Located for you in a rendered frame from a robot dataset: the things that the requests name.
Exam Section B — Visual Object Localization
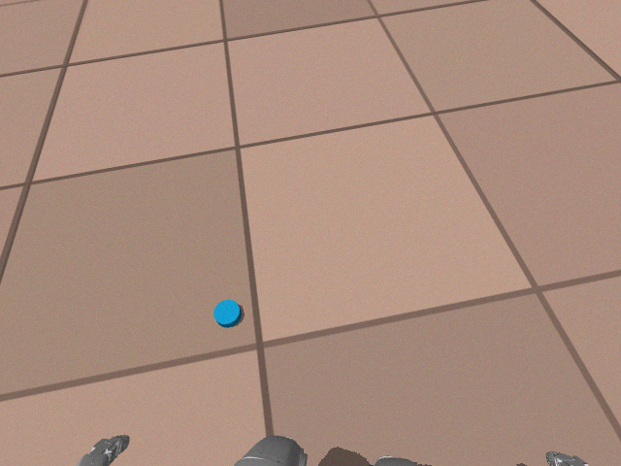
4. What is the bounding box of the tin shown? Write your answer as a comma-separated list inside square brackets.
[213, 300, 242, 327]

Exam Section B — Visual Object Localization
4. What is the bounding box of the left robot hand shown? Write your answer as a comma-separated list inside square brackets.
[76, 435, 130, 466]

